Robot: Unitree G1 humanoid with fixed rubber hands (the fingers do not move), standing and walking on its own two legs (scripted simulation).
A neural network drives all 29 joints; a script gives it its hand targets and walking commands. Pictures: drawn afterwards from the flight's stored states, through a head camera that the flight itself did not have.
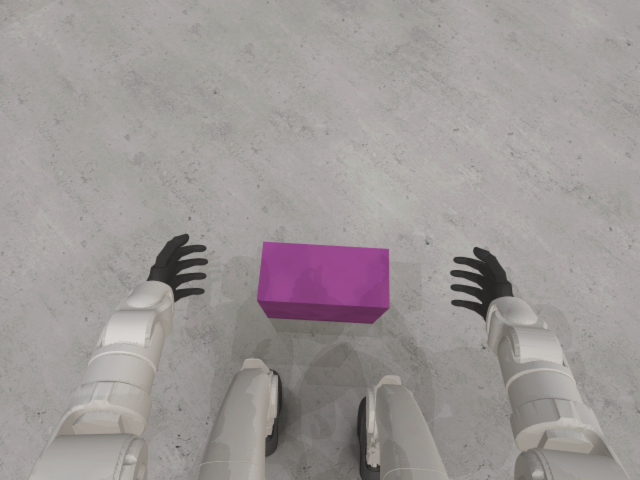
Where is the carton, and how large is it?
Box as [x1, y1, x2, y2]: [257, 242, 389, 323]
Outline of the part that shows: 263,242 257,300 268,317 372,323 389,307 388,249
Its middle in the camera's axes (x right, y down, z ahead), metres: +0.01 +0.12 +0.99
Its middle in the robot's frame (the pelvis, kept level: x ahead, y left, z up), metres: +0.47 +0.00 -0.56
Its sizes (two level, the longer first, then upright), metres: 0.297 0.140 0.246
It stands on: the floor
